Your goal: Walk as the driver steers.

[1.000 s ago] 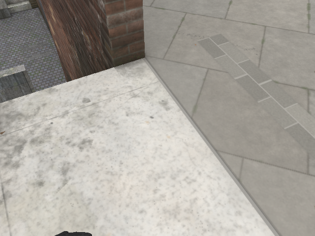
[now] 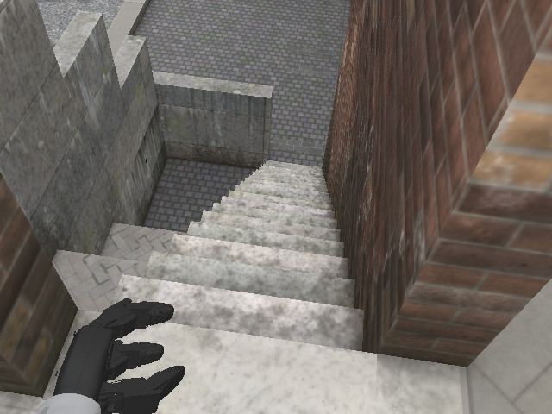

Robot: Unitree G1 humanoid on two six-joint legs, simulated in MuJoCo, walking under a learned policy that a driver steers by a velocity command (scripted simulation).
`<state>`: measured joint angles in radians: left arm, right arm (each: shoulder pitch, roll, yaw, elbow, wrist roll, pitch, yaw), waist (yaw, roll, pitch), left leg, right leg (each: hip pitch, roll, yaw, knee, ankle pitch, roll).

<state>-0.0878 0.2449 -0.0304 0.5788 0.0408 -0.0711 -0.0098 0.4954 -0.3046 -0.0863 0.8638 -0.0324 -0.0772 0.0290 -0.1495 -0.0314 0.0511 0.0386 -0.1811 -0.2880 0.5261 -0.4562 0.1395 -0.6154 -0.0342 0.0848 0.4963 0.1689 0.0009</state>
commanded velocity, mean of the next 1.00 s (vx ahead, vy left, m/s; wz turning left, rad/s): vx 0.13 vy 0.00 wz -0.03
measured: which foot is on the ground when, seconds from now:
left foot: down 0.00-0.02, up 0.04-0.34, down 0.36-0.72, up 0.74-1.00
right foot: up 0.00-0.00, down 0.02-0.36, up 0.38-0.70, down 0.72-1.00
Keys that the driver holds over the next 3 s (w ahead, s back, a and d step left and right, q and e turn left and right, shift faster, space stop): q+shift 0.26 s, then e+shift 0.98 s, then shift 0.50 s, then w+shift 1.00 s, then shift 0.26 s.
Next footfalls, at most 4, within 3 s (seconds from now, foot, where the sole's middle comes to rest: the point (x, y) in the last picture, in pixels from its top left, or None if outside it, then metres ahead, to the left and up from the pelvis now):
0.02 right None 0.23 -0.17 -0.76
0.36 left None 0.25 0.11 -0.76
0.72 right None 0.25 -0.14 -0.76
1.28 left None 0.24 0.09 -0.76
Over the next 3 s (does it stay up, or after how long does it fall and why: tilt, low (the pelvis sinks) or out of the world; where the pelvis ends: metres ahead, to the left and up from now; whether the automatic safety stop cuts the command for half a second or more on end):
stays up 0.41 0.07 0.01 its command is cut before an obstacle after 1.8 s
